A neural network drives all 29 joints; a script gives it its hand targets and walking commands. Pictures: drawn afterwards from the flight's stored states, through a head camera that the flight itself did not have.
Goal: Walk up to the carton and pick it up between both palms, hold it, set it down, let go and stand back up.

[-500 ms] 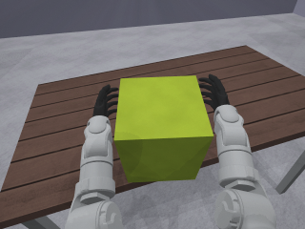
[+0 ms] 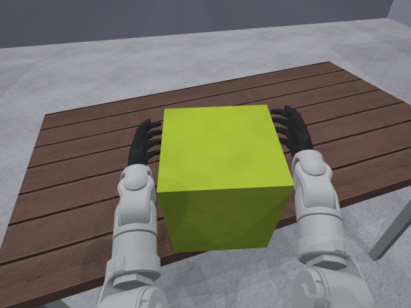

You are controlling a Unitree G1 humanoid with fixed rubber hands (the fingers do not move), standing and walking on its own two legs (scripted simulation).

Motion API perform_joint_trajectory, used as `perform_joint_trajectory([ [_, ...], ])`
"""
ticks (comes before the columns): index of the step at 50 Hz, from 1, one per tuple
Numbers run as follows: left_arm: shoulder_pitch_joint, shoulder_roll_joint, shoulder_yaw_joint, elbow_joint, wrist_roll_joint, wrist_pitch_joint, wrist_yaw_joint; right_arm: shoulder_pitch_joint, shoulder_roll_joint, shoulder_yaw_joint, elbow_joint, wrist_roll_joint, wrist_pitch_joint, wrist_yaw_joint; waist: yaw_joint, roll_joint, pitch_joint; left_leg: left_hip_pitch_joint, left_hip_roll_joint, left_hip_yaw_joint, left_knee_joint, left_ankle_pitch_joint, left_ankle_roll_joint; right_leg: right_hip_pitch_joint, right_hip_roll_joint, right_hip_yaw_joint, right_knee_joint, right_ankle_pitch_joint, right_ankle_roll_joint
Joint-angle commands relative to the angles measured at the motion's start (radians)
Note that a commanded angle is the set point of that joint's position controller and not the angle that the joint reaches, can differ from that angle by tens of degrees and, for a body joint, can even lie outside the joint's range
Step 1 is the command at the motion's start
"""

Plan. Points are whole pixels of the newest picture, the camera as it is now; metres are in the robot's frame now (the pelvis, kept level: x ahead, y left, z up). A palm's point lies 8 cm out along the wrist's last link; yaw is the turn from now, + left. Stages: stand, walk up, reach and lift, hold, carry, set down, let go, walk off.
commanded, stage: set down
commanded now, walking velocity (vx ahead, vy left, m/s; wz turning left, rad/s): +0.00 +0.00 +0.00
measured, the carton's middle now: (218, 182) +0.39 -0.01 +0.08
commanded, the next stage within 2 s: none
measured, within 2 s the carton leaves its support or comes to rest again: rests again in 0.40 s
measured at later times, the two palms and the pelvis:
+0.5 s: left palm (139, 164) +0.39 +0.14 +0.14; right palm (289, 150) +0.41 -0.16 +0.14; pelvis +0.00 +0.00 +0.00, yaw +1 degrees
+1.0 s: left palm (140, 165) +0.38 +0.14 +0.14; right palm (289, 150) +0.40 -0.16 +0.14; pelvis +0.00 +0.00 +0.00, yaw +0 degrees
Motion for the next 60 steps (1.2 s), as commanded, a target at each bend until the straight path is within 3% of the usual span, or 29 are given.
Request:
perform_joint_trajectory([
  [1, -0.283, -0.379, -0.297, 0.053, -0.019, -0.001, -0.108, -0.172, 0.538, 0.35, 0.196, -0.011, 0.008, 0.139, 0.064, -0.088, -0.082, -0.057, -0.079, -0.012, -0.023, 0.204, 0.024, 0.244, 0.037, -0.036, 0.046, 0.281, -0.001],
  [5, -0.253, -0.36, -0.282, 0.094, 0.008, 0.0, -0.1, -0.148, 0.487, 0.314, 0.21, -0.028, 0.0, 0.133, 0.06, -0.041, -0.05, -0.055, -0.077, -0.016, -0.013, 0.174, 0.02, 0.206, 0.037, -0.027, 0.033, 0.221, -0.009],
  [7, -0.258, -0.353, -0.264, 0.104, 0.009, -0.007, -0.095, -0.155, 0.48, 0.294, 0.227, -0.046, -0.008, 0.132, 0.049, -0.064, -0.061, -0.063, -0.079, -0.009, -0.013, 0.148, 0.014, 0.184, 0.041, -0.036, 0.027, 0.185, 0.0],
  [10, -0.279, -0.348, -0.228, 0.137, 0.024, -0.017, -0.095, -0.176, 0.462, 0.259, 0.263, -0.061, -0.018, 0.13, 0.047, -0.041, -0.054, -0.09, -0.077, 0.0, -0.014, 0.115, 0.015, 0.186, 0.038, -0.04, 0.02, 0.159, -0.009],
  [14, -0.297, -0.295, -0.186, 0.186, 0.033, -0.036, -0.089, -0.209, 0.432, 0.211, 0.32, -0.062, -0.035, 0.127, 0.046, -0.058, -0.041, -0.1, -0.081, 0.002, -0.013, 0.093, 0.012, 0.154, 0.04, -0.039, 0.028, 0.135, -0.003],
  [17, -0.304, -0.318, -0.18, 0.209, 0.034, -0.044, -0.098, -0.226, 0.459, 0.236, 0.318, -0.07, -0.045, 0.13, 0.062, -0.08, -0.093, -0.123, -0.078, -0.002, -0.022, 0.113, 0.009, 0.174, 0.042, -0.044, 0.021, 0.148, 0.007],
  [20, -0.346, -0.361, -0.178, 0.241, 0.011, -0.061, -0.108, -0.294, 0.474, 0.243, 0.292, -0.08, -0.061, 0.127, 0.031, -0.107, -0.143, -0.133, -0.083, 0.006, -0.023, 0.124, 0.019, 0.199, 0.043, -0.055, 0.042, 0.207, 0.016],
  [22, -0.38, -0.365, -0.189, 0.211, 0.012, -0.065, -0.118, -0.304, 0.518, 0.262, 0.317, -0.06, -0.059, 0.13, 0.053, -0.113, -0.158, -0.144, -0.085, 0.009, -0.045, 0.14, 0.021, 0.204, 0.043, -0.042, 0.042, 0.249, 0.026],
  [23, -0.384, -0.375, -0.199, 0.208, 0.002, -0.068, -0.121, -0.285, 0.53, 0.278, 0.325, -0.064, -0.059, 0.13, 0.044, -0.121, -0.183, -0.16, -0.083, 0.006, -0.037, 0.139, 0.019, 0.23, 0.041, -0.047, 0.05, 0.249, 0.031],
  [24, -0.366, -0.398, -0.209, 0.228, 0.001, -0.064, -0.125, -0.288, 0.549, 0.295, 0.31, -0.063, -0.057, 0.13, 0.058, -0.111, -0.176, -0.166, -0.081, 0.005, -0.045, 0.152, 0.019, 0.232, 0.042, -0.044, 0.049, 0.257, 0.027],
  [27, -0.364, -0.433, -0.253, 0.185, -0.012, -0.064, -0.134, -0.283, 0.57, 0.32, 0.272, -0.045, -0.06, 0.132, 0.05, -0.076, -0.218, -0.151, -0.088, 0.001, -0.038, 0.232, 0.007, 0.247, 0.038, -0.036, 0.055, 0.34, 0.018],
  [28, -0.366, -0.437, -0.275, 0.158, -0.018, -0.064, -0.137, -0.274, 0.572, 0.332, 0.266, -0.037, -0.058, 0.133, 0.048, -0.07, -0.235, -0.124, -0.092, 0.008, -0.035, 0.241, 0.01, 0.261, 0.038, -0.036, 0.068, 0.369, 0.031],
  [29, -0.362, -0.42, -0.277, 0.156, -0.015, -0.058, -0.139, -0.271, 0.571, 0.345, 0.253, -0.032, -0.051, 0.134, 0.056, -0.083, -0.228, -0.126, -0.092, -0.003, -0.039, 0.254, 0.01, 0.261, 0.041, -0.032, 0.061, 0.378, 0.024],
  [30, -0.346, -0.415, -0.282, 0.146, -0.009, -0.054, -0.142, -0.242, 0.571, 0.333, 0.255, -0.029, -0.046, 0.133, 0.055, -0.056, -0.211, -0.134, -0.094, 0.001, -0.029, 0.239, 0.009, 0.266, 0.044, -0.03, 0.067, 0.357, 0.022],
  [31, -0.324, -0.411, -0.281, 0.154, -0.001, -0.047, -0.14, -0.232, 0.556, 0.342, 0.255, -0.04, -0.038, 0.135, 0.064, -0.061, -0.193, -0.136, -0.09, -0.002, -0.04, 0.244, 0.006, 0.276, 0.042, -0.031, 0.051, 0.343, 0.019],
  [32, -0.317, -0.395, -0.275, 0.141, -0.004, -0.042, -0.139, -0.225, 0.545, 0.339, 0.256, -0.035, -0.029, 0.138, 0.049, -0.065, -0.185, -0.119, -0.093, 0.004, -0.044, 0.231, 0.002, 0.266, 0.045, -0.031, 0.058, 0.345, 0.028],
  [33, -0.323, -0.384, -0.279, 0.141, -0.007, -0.037, -0.139, -0.224, 0.543, 0.349, 0.25, -0.04, -0.025, 0.138, 0.061, -0.077, -0.194, -0.12, -0.089, -0.005, -0.044, 0.213, 0.003, 0.264, 0.048, -0.037, 0.049, 0.324, 0.022],
  [34, -0.331, -0.379, -0.275, 0.131, -0.02, -0.034, -0.139, -0.229, 0.536, 0.341, 0.259, -0.033, -0.022, 0.139, 0.06, -0.05, -0.165, -0.119, -0.092, -0.004, -0.036, 0.226, 0.003, 0.249, 0.048, -0.041, 0.054, 0.317, 0.023],
  [38, -0.34, -0.343, -0.26, 0.104, -0.03, -0.026, -0.129, -0.242, 0.489, 0.323, 0.227, -0.042, -0.016, 0.134, 0.048, -0.086, -0.182, -0.088, -0.093, 0.006, -0.005, 0.252, -0.007, 0.251, 0.052, -0.044, 0.069, 0.321, 0.026],
  [40, -0.33, -0.35, -0.254, 0.117, -0.027, -0.027, -0.131, -0.238, 0.482, 0.315, 0.237, -0.043, -0.012, 0.133, 0.055, -0.069, -0.181, -0.089, -0.089, 0.005, -0.018, 0.235, 0.0, 0.251, 0.05, -0.042, 0.065, 0.307, 0.027],
  [46, -0.328, -0.323, -0.243, 0.125, -0.046, -0.028, -0.127, -0.244, 0.452, 0.308, 0.239, -0.032, -0.019, 0.127, 0.036, -0.098, -0.174, -0.059, -0.089, 0.001, 0.012, 0.277, -0.006, 0.249, 0.057, -0.047, 0.083, 0.346, 0.032],
  [49, -0.345, -0.316, -0.242, 0.139, -0.047, -0.035, -0.124, -0.28, 0.444, 0.304, 0.233, -0.022, -0.027, 0.123, 0.047, -0.049, -0.186, -0.09, -0.092, 0.0, 0.01, 0.253, -0.015, 0.266, 0.054, -0.042, 0.087, 0.305, 0.027],
  [52, -0.384, -0.286, -0.227, 0.122, -0.042, -0.049, -0.12, -0.317, 0.426, 0.305, 0.225, -0.03, -0.033, 0.113, 0.062, -0.08, -0.212, -0.079, -0.084, -0.002, 0.013, 0.233, -0.005, 0.238, 0.058, -0.043, 0.097, 0.284, 0.028],
  [57, -0.384, -0.268, -0.185, 0.183, -0.03, -0.05, -0.112, -0.343, 0.391, 0.272, 0.277, -0.024, -0.04, 0.106, 0.064, -0.052, -0.189, -0.109, -0.086, 0.007, 0.007, 0.187, -0.008, 0.236, 0.049, -0.042, 0.083, 0.239, 0.036],
  [58, -0.396, -0.241, -0.176, 0.18, -0.044, -0.059, -0.109, -0.336, 0.384, 0.266, 0.3, -0.022, -0.041, 0.103, 0.055, -0.091, -0.194, -0.128, -0.084, 0.001, 0.001, 0.174, -0.007, 0.248, 0.05, -0.043, 0.086, 0.235, 0.037],
  [60, -0.411, -0.231, -0.174, 0.209, -0.047, -0.059, -0.113, -0.361, 0.375, 0.262, 0.3, -0.024, -0.043, 0.1, 0.064, -0.111, -0.198, -0.13, -0.09, 0.01, -0.003, 0.15, 0.001, 0.234, 0.059, -0.048, 0.084, 0.217, 0.038],
])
